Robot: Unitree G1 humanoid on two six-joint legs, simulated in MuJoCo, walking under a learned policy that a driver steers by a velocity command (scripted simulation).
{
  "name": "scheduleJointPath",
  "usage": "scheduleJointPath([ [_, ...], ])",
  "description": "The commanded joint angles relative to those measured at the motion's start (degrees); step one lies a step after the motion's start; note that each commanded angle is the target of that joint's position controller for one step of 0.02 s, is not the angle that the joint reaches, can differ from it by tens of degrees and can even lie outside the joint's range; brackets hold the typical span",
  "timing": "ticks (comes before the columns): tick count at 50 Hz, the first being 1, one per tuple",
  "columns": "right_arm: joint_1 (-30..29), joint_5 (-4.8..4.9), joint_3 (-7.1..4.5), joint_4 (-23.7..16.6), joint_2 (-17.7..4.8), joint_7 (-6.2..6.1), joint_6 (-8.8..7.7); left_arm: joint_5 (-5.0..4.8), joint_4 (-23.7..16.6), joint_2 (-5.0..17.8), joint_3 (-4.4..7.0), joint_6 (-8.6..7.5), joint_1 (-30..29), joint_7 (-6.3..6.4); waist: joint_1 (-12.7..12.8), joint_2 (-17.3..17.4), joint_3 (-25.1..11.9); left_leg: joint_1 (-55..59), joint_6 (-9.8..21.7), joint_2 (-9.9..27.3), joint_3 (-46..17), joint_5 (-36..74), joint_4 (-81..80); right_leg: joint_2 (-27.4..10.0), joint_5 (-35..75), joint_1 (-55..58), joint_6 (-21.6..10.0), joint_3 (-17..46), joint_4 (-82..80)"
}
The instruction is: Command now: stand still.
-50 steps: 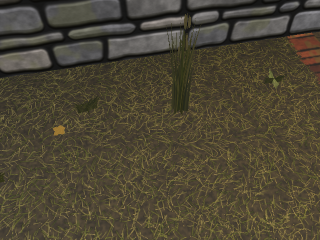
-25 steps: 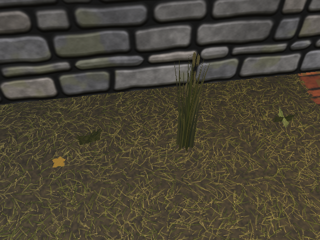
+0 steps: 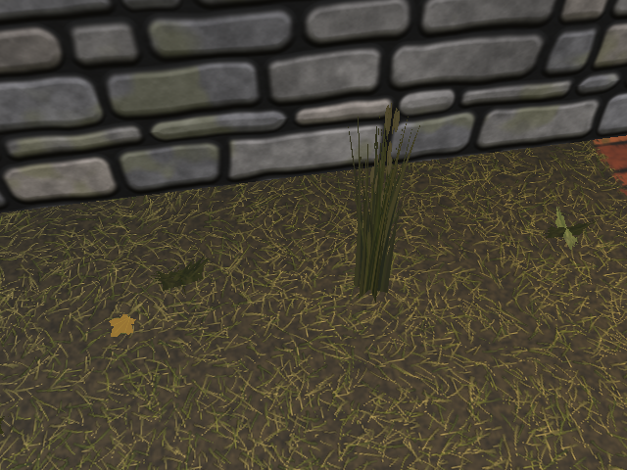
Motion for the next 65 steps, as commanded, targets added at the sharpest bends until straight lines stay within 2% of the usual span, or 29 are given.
scheduleJointPath([
  [1, 2.19, -0.04, -0.98, -1.05, -6.03, -0.24, -0.33, -0.01, -0.82, 6.1, 0.99, -0.33, 0.23, 0.26, 0.12, 0.45, -1.77, -4.67, 0.94, 1.47, -1.11, 12.03, -5.56, -1.66, 13.83, 5.18, -1.85, 1.4, -2.97],
  [25, 7.89, -0.03, -0.27, 0.92, -3.72, -0.6, -0.56, -0.05, 4.5, 4.42, -0.04, -0.28, 2.78, 0.56, 0.51, 0.25, 0.39, -6.23, 1.15, 0.77, -0.83, 6.78, -7.36, -1.35, 8.42, 3.36, -1.19, 0.93, -4.53],
  [61, 13.03, 0.22, -0.21, 0.89, -1.56, -0.58, -0.69, -0.27, 5.3, 2.79, -0.75, -0.39, 7.41, 0.97, 0.52, 0.32, 1.1, -6.32, 1.61, 0.53, -0.95, 8.96, -7.34, -1.39, 9.47, 2.74, -0.83, 0.66, -4.19],
  [62, 14.16, 0.24, -0.16, 1.49, -1.15, -0.65, -0.61, -0.25, 5.85, 2.11, -0.9, -0.34, 8.47, 0.99, 0.51, 0.65, -0.29, -5.71, 1.87, 0.1, -0.61, 3.19, -7.84, -0.55, 4.1, 3.27, -0.87, -0.33, -3.87],
  [63, 14.55, 0.61, -0.54, 1.61, -2.03, -0.83, -0.41, -0.55, 5.97, 2.19, -0.78, -0.29, 8.7, 1.04, 0.33, 1.52, 0.52, -6.42, 2.9, -0.09, -1.1, -6.57, -8.34, 1.11, -4.72, 1.85, -1.16, -2.06, -1.92],
  [64, 14.12, 0.99, -1.12, 1.07, -3.75, -1.06, -0.28, -0.86, 5.72, 2.48, -0.55, -0.41, 8.58, 1.08, 0.13, 3.29, 2.4, -7.76, 4.63, 1.11, -3.42, -17.31, -9.49, 2.56, -13.93, -1.46, -1.61, -3.66, 0.76],
  [65, 14.56, 1.32, -1.56, 0.56, -4.96, -1.18, -0.4, -0.82, 4.85, 2.47, -0.48, -0.89, 7.24, 0.97, -0.55, 4.88, 5.06, -8.73, 6.7, 4.09, -7.71, -25.56, -12.01, 2.83, -18.08, -6.12, -2.11, -4.12, 3.73],
])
